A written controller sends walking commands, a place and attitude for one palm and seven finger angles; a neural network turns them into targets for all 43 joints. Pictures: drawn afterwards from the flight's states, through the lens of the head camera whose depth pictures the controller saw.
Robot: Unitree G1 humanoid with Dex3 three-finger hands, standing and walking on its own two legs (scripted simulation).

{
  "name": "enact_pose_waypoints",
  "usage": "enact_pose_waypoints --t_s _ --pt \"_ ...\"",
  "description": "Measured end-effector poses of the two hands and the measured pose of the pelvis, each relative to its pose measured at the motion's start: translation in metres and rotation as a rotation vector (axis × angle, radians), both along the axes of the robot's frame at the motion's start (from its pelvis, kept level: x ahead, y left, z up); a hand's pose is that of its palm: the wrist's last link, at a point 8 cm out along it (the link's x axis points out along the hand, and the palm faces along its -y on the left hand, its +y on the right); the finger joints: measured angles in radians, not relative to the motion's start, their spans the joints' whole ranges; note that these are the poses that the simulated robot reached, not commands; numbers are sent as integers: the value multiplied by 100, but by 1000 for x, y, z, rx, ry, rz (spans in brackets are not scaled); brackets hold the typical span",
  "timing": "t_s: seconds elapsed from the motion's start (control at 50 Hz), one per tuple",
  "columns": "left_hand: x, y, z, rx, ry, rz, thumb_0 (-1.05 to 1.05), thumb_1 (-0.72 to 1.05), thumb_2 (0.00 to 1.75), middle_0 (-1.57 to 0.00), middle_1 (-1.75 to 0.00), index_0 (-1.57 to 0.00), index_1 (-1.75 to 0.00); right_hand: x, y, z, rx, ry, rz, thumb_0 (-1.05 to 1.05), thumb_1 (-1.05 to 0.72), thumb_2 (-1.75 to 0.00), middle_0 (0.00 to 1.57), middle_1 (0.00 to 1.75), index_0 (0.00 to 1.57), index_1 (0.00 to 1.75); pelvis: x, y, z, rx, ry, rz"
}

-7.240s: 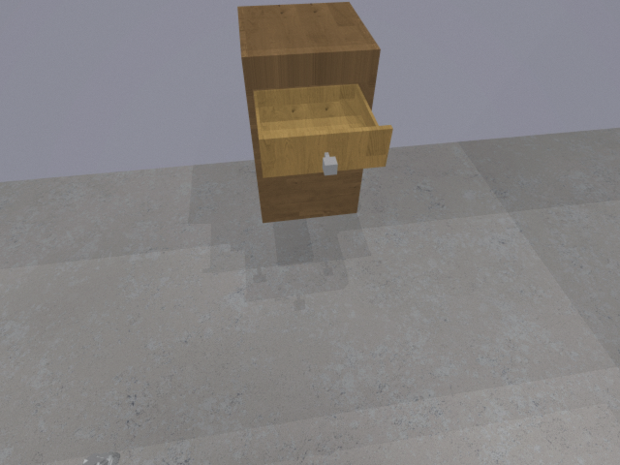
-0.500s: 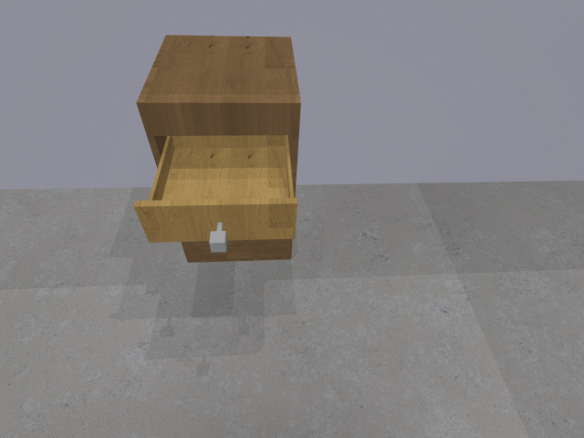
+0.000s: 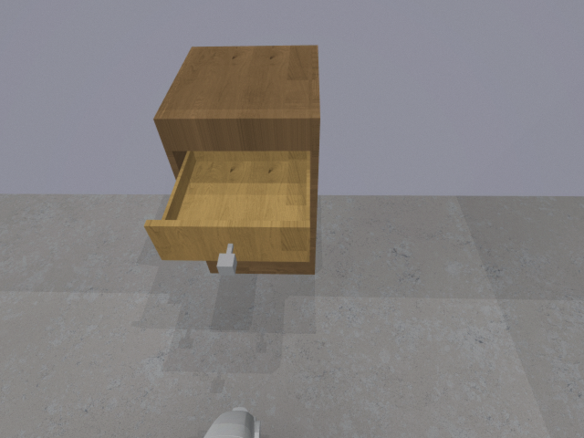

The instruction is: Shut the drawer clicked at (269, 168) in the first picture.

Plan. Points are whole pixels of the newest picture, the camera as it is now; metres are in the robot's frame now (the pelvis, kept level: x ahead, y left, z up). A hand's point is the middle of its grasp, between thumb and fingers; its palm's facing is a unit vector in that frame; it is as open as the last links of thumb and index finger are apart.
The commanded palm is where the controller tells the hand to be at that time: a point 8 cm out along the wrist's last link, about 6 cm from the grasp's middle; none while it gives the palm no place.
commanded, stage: take the last steps up to it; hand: left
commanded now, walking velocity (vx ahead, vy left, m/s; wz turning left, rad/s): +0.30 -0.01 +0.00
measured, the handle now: (228, 257) +0.53 +0.21 -0.21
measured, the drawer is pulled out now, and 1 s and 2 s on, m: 0.28 0.28 0.28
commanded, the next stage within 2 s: come to a stop and stand still in 0.42 s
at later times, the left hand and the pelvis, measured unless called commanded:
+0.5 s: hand (182, 389) +0.22 +0.22 -0.17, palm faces +0.06 -0.98 -0.20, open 7.3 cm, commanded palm none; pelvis +0.16 +0.03 +0.00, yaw -2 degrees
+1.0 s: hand (190, 374) +0.25 +0.21 -0.17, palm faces +0.05 -0.96 -0.28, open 7.3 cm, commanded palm none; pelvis +0.18 +0.01 -0.01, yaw -2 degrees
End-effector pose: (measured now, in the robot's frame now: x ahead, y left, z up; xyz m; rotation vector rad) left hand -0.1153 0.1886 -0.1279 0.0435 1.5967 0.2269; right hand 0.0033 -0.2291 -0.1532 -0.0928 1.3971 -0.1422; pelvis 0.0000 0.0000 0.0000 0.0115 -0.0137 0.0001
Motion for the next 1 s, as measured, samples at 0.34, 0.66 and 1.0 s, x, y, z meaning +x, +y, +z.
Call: enact_pose_waypoints --t_s 0.34,0.66,1.0 --pt "168 64 -29 -12 -96 -24 0 91 90 -20 -30 -19 -30 209 60 20 -43 -347 22 -3 -94 -90 20 30 20 30 115 44 -8 11 -19 -30" --pt "416 44 -5 109 -461 -223 0 92 90 -20 -30 -19 -30 159 7 -20 -1 47 -72 0 -91 -90 20 30 20 30 205 -2 -18 19 -15 -17" --pt "354 67 -4 136 -353 -147 -1 92 90 -21 -30 -20 -30 201 5 -2 -30 -71 -5 0 -91 -90 20 30 19 30 175 11 -8 30 0 -26"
